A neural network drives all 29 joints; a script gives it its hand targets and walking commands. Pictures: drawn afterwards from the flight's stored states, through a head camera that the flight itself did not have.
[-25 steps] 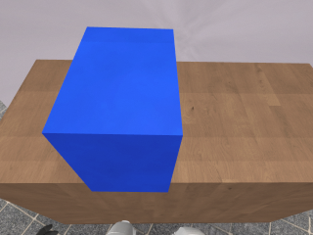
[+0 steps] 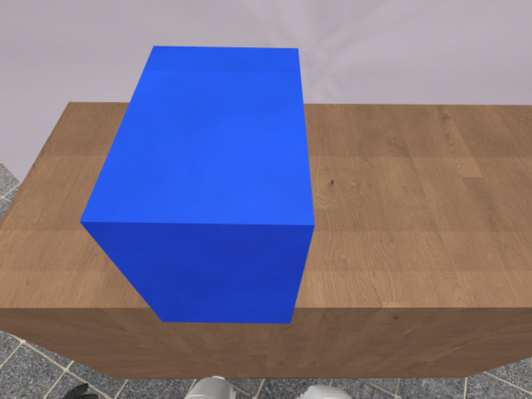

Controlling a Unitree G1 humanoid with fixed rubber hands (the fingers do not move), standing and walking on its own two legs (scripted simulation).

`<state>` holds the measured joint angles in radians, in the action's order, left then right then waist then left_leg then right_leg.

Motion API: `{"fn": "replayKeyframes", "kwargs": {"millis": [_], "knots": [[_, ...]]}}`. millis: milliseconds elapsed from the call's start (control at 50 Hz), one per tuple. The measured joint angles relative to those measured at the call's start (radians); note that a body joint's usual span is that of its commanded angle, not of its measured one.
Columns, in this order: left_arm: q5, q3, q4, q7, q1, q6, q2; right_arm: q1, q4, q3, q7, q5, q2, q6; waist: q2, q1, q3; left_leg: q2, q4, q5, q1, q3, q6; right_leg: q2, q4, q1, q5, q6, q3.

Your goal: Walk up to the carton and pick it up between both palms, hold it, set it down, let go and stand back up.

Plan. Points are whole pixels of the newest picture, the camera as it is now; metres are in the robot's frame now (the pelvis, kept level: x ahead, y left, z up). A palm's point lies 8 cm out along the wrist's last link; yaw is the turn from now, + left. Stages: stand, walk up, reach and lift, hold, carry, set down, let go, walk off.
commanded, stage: walk up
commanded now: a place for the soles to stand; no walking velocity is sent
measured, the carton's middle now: (226, 193) +0.38 +0.06 +0.10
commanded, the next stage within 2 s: none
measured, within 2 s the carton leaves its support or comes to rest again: neither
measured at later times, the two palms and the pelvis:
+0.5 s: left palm out of the picture +0.09 +0.32 -0.11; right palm out of the picture +0.06 -0.30 -0.10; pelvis +0.00 +0.01 +0.00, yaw +0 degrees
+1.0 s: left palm out of the picture +0.10 +0.31 -0.11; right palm out of the picture +0.06 -0.31 -0.10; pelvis +0.00 +0.00 +0.00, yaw +0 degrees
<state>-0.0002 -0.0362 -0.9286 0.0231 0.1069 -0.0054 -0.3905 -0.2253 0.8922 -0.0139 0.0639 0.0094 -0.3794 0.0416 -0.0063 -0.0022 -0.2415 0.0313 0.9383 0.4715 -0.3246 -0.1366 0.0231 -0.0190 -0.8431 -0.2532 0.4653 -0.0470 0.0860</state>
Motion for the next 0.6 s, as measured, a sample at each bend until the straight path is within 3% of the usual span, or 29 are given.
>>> {"fn": "replayKeyframes", "kwargs": {"millis": [40, 60, 100, 180, 240, 360, 420, 480, 540, 600], "knots": [[0.0, 0.0, 0.001, 0.0, 0.0, 0.0, 0.0, 0.0, -0.001, 0.0, 0.0, 0.0, 0.0, 0.002, 0.007, -0.001, 0.007, 0.0, -0.11, -0.03, 0.008, -0.001, -0.004, 0.0, -0.003, -0.021, -0.002, 0.001, 0.001], [0.0, 0.0, 0.002, 0.0, -0.001, 0.0, 0.0, 0.0, 0.0, 0.0, 0.0, 0.0, 0.0, 0.006, 0.005, 0.0, 0.002, 0.001, -0.134, -0.096, 0.01, 0.001, -0.001, -0.002, -0.006, -0.024, -0.003, 0.001, -0.001], [0.0, 0.0, 0.003, 0.0, -0.002, -0.002, 0.0, 0.0, 0.002, 0.0, 0.0, 0.0, 0.0, 0.011, 0.0, 0.0, 0.0, 0.002, -0.128, -0.101, 0.01, 0.002, 0.006, -0.003, -0.006, -0.023, -0.017, 0.001, -0.001], [0.0, 0.0, 0.014, 0.0, -0.007, -0.007, 0.0, 0.0, 0.002, 0.0, 0.0, 0.0, 0.0, 0.02, -0.016, 0.0, 0.001, 0.002, -0.135, -0.091, 0.01, 0.001, 0.007, -0.003, -0.025, -0.025, 0.123, 0.001, -0.001], [0.0, 0.0, 0.012, 0.0, -0.005, -0.005, 0.0, 0.0, 0.002, 0.0, 0.0, 0.0, 0.001, 0.018, -0.024, 0.001, 0.001, 0.002, -0.124, -0.091, 0.01, 0.0, 0.005, -0.002, 0.008, -0.018, -0.053, 0.001, -0.001], [0.0, 0.0, -0.001, 0.0, 0.006, 0.001, 0.0, 0.0, 0.002, 0.0, 0.0, 0.0, 0.0, 0.0, -0.008, 0.0, 0.001, 0.002, 0.01, -0.005, 0.01, 0.0, 0.0, 0.0, 0.008, 0.012, -0.008, 0.001, -0.001], [0.0, 0.0, 0.0, 0.0, 0.006, 0.002, 0.0, 0.0, 0.002, 0.0, 0.0, 0.0, -0.001, 0.001, 0.005, -0.001, 0.009, 0.002, -0.086, -0.005, 0.014, -0.001, -0.004, 0.001, 0.007, -0.013, -0.013, 0.001, 0.0], [0.0, 0.0, 0.0, 0.0, 0.005, 0.001, 0.0, 0.0, 0.004, 0.0, -0.001, 0.0, 0.0, 0.01, 0.0, 0.0, 0.007, 0.005, -0.134, -0.092, 0.018, 0.002, 0.004, -0.004, 0.003, -0.019, -0.025, 0.002, -0.002], [0.0, 0.0, 0.007, 0.0, 0.0, -0.003, 0.0, 0.0, 0.004, 0.0, -0.001, 0.0, 0.0, 0.02, -0.009, 0.0, 0.008, 0.005, -0.137, -0.092, 0.018, 0.001, 0.004, -0.004, -0.01, -0.023, 0.104, 0.002, -0.001], [0.0, 0.0, 0.011, 0.0, 0.0, -0.004, -0.001, 0.0, 0.004, 0.0, -0.001, 0.0, 0.0, 0.021, -0.019, 0.001, 0.009, 0.005, -0.136, -0.091, 0.018, 0.002, 0.004, -0.004, 0.008, -0.023, 0.0, 0.002, -0.002]]}}
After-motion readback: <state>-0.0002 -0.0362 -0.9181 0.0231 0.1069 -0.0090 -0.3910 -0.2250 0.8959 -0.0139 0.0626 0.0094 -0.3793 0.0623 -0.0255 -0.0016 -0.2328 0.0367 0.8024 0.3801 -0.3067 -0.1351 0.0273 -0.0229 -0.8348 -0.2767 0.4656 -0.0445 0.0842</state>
